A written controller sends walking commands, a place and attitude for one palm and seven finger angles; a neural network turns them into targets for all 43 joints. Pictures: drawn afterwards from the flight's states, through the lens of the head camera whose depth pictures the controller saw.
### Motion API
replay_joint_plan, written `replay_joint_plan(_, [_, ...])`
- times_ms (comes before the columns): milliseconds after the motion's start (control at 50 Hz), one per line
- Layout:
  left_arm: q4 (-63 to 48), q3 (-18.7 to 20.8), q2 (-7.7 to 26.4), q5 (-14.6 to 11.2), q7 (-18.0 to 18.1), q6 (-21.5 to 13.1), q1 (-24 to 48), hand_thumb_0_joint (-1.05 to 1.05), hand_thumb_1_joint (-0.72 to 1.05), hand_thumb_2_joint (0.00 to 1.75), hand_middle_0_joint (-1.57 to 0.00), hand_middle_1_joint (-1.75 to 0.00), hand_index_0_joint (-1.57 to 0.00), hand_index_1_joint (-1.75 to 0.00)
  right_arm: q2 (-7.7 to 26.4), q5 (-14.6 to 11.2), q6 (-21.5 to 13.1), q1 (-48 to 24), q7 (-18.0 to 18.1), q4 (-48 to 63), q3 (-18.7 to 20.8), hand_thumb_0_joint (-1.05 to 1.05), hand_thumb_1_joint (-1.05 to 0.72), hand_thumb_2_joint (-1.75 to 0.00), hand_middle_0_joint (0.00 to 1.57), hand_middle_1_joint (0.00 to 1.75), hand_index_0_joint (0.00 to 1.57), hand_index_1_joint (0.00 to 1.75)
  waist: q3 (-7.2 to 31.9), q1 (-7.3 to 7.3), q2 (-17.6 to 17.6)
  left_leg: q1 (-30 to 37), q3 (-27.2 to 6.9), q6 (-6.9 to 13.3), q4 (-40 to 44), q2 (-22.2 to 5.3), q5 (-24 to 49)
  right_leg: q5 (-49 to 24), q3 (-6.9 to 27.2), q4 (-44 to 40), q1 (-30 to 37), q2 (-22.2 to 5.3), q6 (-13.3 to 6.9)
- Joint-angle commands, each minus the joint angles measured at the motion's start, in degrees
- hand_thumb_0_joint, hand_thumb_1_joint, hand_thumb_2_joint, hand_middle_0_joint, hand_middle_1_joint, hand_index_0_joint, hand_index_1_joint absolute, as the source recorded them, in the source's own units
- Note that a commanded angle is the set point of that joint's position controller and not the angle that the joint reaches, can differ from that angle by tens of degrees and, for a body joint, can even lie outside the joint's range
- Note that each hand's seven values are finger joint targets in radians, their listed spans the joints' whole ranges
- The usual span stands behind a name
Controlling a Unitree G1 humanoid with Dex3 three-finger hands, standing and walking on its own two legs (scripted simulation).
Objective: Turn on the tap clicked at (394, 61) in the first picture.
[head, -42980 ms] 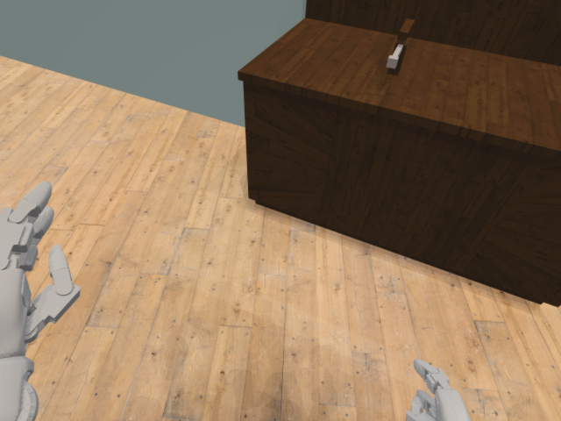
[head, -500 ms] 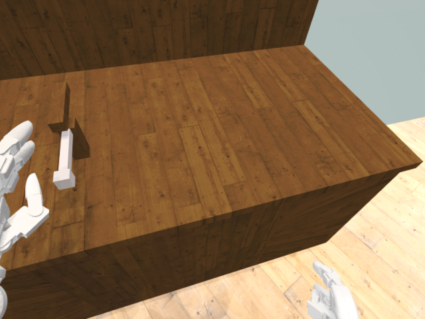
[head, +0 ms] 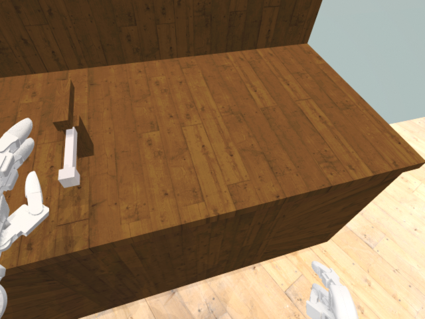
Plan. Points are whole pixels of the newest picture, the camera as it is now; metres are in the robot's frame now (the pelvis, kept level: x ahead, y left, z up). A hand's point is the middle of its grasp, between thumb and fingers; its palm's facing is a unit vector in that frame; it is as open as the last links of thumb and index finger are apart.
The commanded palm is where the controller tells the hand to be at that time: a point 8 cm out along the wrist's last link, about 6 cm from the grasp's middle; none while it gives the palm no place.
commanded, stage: shuffle to correct the standing spot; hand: left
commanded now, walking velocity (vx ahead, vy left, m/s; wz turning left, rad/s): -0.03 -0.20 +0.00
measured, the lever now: (69, 177) +0.34 +0.30 +0.05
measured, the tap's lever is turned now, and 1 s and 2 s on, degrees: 0 0 0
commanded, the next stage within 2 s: none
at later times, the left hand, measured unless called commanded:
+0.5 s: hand (56, 209) +0.22 +0.22 +0.17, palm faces +0.30 -0.85 -0.43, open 7.4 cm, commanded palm +0.16 +0.27 +0.18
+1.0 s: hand (57, 209) +0.22 +0.23 +0.16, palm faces +0.31 -0.85 -0.43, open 7.4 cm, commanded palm +0.16 +0.27 +0.18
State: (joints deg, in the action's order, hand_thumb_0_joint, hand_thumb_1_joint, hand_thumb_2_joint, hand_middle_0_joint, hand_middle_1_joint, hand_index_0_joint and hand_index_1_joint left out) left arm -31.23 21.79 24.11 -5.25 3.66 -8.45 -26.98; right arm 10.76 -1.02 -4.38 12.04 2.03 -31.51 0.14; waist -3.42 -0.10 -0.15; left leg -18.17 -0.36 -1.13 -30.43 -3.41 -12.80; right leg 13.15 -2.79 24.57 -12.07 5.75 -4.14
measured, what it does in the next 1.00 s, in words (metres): stands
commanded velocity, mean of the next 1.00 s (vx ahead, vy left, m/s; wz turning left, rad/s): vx -0.03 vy -0.20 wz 0.00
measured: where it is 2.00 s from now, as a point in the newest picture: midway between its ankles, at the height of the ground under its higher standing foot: outside the picture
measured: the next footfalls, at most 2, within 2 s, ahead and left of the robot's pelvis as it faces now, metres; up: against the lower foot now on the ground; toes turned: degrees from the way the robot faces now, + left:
none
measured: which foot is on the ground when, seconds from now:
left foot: down 0.00-1.00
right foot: down 0.00-1.00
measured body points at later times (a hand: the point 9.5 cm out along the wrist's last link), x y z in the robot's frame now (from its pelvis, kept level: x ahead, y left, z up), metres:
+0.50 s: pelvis +0.00 -0.02 +0.00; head +0.03 -0.01 +0.45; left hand +0.20 +0.27 +0.19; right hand +0.17 -0.25 -0.08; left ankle +0.04 +0.13 -0.74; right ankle +0.00 -0.07 -0.74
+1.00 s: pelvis +0.01 -0.02 +0.00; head +0.04 -0.01 +0.45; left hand +0.20 +0.27 +0.18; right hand +0.18 -0.24 -0.09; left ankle +0.04 +0.13 -0.74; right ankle +0.00 -0.07 -0.74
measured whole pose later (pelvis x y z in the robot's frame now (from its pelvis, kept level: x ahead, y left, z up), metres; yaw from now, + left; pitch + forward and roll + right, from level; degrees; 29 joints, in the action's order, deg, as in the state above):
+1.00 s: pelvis +0.01 -0.02 +0.00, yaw +1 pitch +1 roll -2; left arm -31.4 21.8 24.0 -5.9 4.5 -7.3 -27.8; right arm 10.9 -1.3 -3.6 11.7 1.6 -31.7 0.0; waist -3.6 0.2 0.4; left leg -18.5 -1.4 -2.2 -31.5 -4.1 -13.6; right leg 14.3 -3.8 25.8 -12.3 6.5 -5.5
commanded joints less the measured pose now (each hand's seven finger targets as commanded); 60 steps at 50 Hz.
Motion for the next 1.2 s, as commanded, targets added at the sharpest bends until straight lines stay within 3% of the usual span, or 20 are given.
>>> replay_joint_plan(0, [-11.35,7.3,9.64,-0.35,1.43,-3.71,1.44,0.0,0.9,0.9,-0.2,-0.3,-0.2,-0.3,7.52,-0.57,-3.09,-4.49,0.62,8.8,2.93,0.0,-0.9,-0.9,0.2,0.3,0.2,0.3,9.06,0.23,5.92,6.16,-6.48,3.56,5.49,-6.73,6.03,-8.23,4.96,-3.36,0.68,-8.04,2.32])
replay_joint_plan(20, [-10.7,6.34,8.54,-0.38,1.29,-3.93,1.86,0.0,0.9,0.9,-0.2,-0.3,-0.2,-0.3,7.8,-0.09,-2.87,-3.89,0.61,8.24,2.75,0.0,-0.9,-0.9,0.2,0.3,0.2,0.3,9.4,0.31,5.02,5.52,-6.21,3.79,5.6,-6.71,4.14,-7.36,4.4,-3.68,0.75,-7.77,2.55])
replay_joint_plan(80, [-9.62,6.8,8.88,-0.47,1.33,-3.44,2.53,0.0,0.9,0.9,-0.2,-0.3,-0.2,-0.3,7.86,-0.3,-2.83,-3.38,0.65,8.53,3.41,0.0,-0.9,-0.9,0.2,0.3,0.2,0.3,8.16,0.4,2.86,4.41,-4.94,3.26,3.66,-5.29,-0.7,-6.37,6.93,-4.93,-0.26,-9.21,1.87])
replay_joint_plan(120, [-9.58,5.61,7.95,-0.62,1.61,-3.38,2.83,0.0,0.9,0.9,-0.2,-0.3,-0.2,-0.3,7.69,-0.25,-2.63,-3.77,0.59,7.97,2.78,0.0,-0.9,-0.9,0.2,0.3,0.2,0.3,8.09,0.73,1.6,5.13,-4.02,3.31,2.39,-4.12,-1.88,-5.64,7.24,-5.48,-2.04,-9.77,1.16])
replay_joint_plan(180, [-11.08,6.8,9.25,-0.7,1.91,-3.28,3.5,0.0,0.9,0.9,-0.2,-0.3,-0.2,-0.3,7.66,-0.37,-2.82,-3.55,0.61,8.34,3.43,0.0,-0.9,-0.9,0.2,0.3,0.2,0.3,8.77,0.63,0.88,6.3,-3.59,3.11,0.37,-3.59,-0.99,-6.82,9.13,-5.08,-2.98,-11.21,0.47])
replay_joint_plan(340, [-12.38,7.58,10.09,-0.48,2.01,-3.6,2.64,0.0,0.9,0.9,-0.2,-0.3,-0.2,-0.3,7.82,-0.24,-2.68,-4.41,0.61,8.35,3.34,0.0,-0.9,-0.9,0.2,0.3,0.2,0.3,9.13,0.2,5.65,5.81,-6.02,3.92,3.12,-6.46,9.45,-11.34,5.95,-2.5,0.63,-8.95,2.86])
replay_joint_plan(420, [-10.48,6.83,8.8,-0.78,1.71,-3.39,0.75,0.0,0.9,0.9,-0.2,-0.3,-0.2,-0.3,7.78,-0.28,-2.32,-3.99,0.45,8.0,2.93,0.0,-0.9,-0.9,0.2,0.3,0.2,0.3,9.5,0.43,3.0,5.69,-4.6,3.62,1.74,-5.53,8.06,-12.06,5.9,-3.41,0.85,-9.29,2.42])
replay_joint_plan(480, [-11.02,7.58,9.57,-0.95,1.81,-3.21,1.11,0.0,0.9,0.9,-0.2,-0.3,-0.2,-0.3,7.84,-0.53,-2.46,-3.59,0.42,8.48,3.54,0.0,-0.9,-0.9,0.2,0.3,0.2,0.3,9.68,0.42,2.26,5.72,-3.8,3.06,0.01,-4.5,5.37,-12.23,7.84,-3.8,0.06,-10.84,1.59])
replay_joint_plan(640, [-11.95,7.41,9.88,-0.99,2.47,-2.92,2.72,0.0,0.9,0.9,-0.2,-0.3,-0.2,-0.3,7.7,-0.43,-2.45,-4.41,0.69,8.31,3.19,0.0,-0.9,-0.9,0.2,0.3,0.2,0.3,7.45,0.67,2.3,5.35,-4.24,3.44,0.89,-4.13,-0.67,-6.67,8.75,-4.56,-3.2,-10.91,1.77])
replay_joint_plan(700, [-13.28,7.15,9.95,-0.9,2.58,-3.05,2.98,0.0,0.9,0.9,-0.2,-0.3,-0.2,-0.3,7.36,-0.72,-2.6,-5.31,0.64,8.27,2.8,0.0,-0.9,-0.9,0.2,0.3,0.2,0.3,7.5,0.69,4.25,6.16,-5.28,3.57,2.31,-4.66,1.13,-7.21,8.12,-3.76,-2.9,-10.39,1.46])
replay_joint_plan(720, [-12.93,6.04,8.73,-0.68,2.47,-3.37,3.39,0.0,0.9,0.9,-0.2,-0.3,-0.2,-0.3,7.59,-0.21,-2.53,-4.74,0.6,7.94,2.58,0.0,-0.9,-0.9,0.2,0.3,0.2,0.3,7.67,0.72,4.99,5.51,-5.66,3.95,3.44,-5.2,1.46,-6.96,6.79,-3.39,-2.29,-9.37,1.86])
replay_joint_plan(740, [-12.79,7.29,9.95,-0.6,2.48,-3.25,3.31,0.0,0.9,0.9,-0.2,-0.3,-0.2,-0.3,7.75,-0.29,-2.71,-4.65,0.63,8.36,3.09,0.0,-0.9,-0.9,0.2,0.3,0.2,0.3,7.72,0.46,5.38,5.12,-6.51,4.08,4.23,-6.07,1.77,-7.06,6.84,-3.08,-1.49,-9.05,2.5])
replay_joint_plan(800, [-11.95,7.5,10.0,-0.57,2.45,-2.92,1.51,0.0,0.9,0.9,-0.2,-0.3,-0.2,-0.3,7.32,-0.61,-2.58,-5.11,0.47,8.51,2.7,0.0,-0.9,-0.9,0.2,0.3,0.2,0.3,8.81,0.35,4.66,5.35,-6.42,4.0,4.03,-6.2,5.0,-8.89,5.98,-3.0,0.66,-8.95,2.85])
replay_joint_plan(820, [-11.01,6.29,8.58,-0.59,2.17,-3.08,1.69,0.0,0.9,0.9,-0.2,-0.3,-0.2,-0.3,7.57,-0.17,-2.36,-4.51,0.38,8.08,2.52,0.0,-0.9,-0.9,0.2,0.3,0.2,0.3,8.66,0.47,4.42,4.75,-5.97,4.15,3.82,-6.22,4.3,-8.5,5.41,-3.45,0.59,-8.55,3.07])
replay_joint_plan(980, [-12.41,7.63,9.96,-1.03,2.09,-2.63,1.11,0.0,0.9,0.9,-0.2,-0.3,-0.2,-0.3,7.61,-0.38,-2.29,-3.97,0.28,8.69,3.25,0.0,-0.9,-0.9,0.2,0.3,0.2,0.3,10.35,0.41,2.15,6.61,-4.35,3.33,-0.11,-5.05,7.97,-13.6,7.18,-3.12,0.33,-10.69,1.85])
replay_joint_plan(1020, [-12.46,6.45,8.84,-1.04,2.17,-2.68,1.16,0.0,0.9,0.9,-0.2,-0.3,-0.2,-0.3,7.6,-0.31,-2.01,-4.25,0.31,8.06,2.71,0.0,-0.9,-0.9,0.2,0.3,0.2,0.3,9.92,0.69,2.63,6.65,-4.41,3.55,0.19,-4.87,7.42,-12.45,6.47,-3.07,-0.52,-10.33,1.52])
replay_joint_plan(1100, [-13.45,7.89,10.51,-0.99,2.54,-2.57,1.29,0.0,0.9,0.9,-0.2,-0.3,-0.2,-0.3,7.32,-0.74,-2.05,-5.13,0.46,8.51,2.84,0.0,-0.9,-0.9,0.2,0.3,0.2,0.3,9.12,0.63,4.92,6.59,-5.38,3.61,1.42,-5.33,6.69,-11.12,7.1,-3.08,-0.75,-10.33,1.55])
replay_joint_plan(1120, [-13.24,6.75,8.98,-0.93,2.42,-2.88,1.47,0.0,0.9,0.9,-0.2,-0.3,-0.2,-0.3,7.61,-0.27,-1.91,-4.33,0.4,8.02,2.67,0.0,-0.9,-0.9,0.2,0.3,0.2,0.3,9.67,0.7,5.17,6.26,-5.59,3.83,1.78,-5.48,7.48,-11.22,5.83,-2.73,-0.12,-9.6,1.69])
replay_joint_plan(1180, [-12.58,7.43,9.78,-0.81,2.37,-2.64,1.49,0.0,0.9,0.9,-0.2,-0.3,-0.2,-0.3,7.75,-0.49,-2.17,-4.11,0.39,8.78,3.22,0.0,-0.9,-0.9,0.2,0.3,0.2,0.3,9.21,0.4,4.67,5.47,-6.2,3.66,2.15,-6.14,7.0,-10.74,6.19,-2.89,0.4,-9.59,2.02])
